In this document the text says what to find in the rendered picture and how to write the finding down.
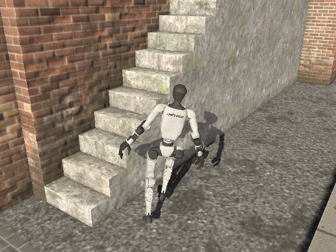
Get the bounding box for stairs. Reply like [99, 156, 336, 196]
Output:
[44, 0, 309, 228]

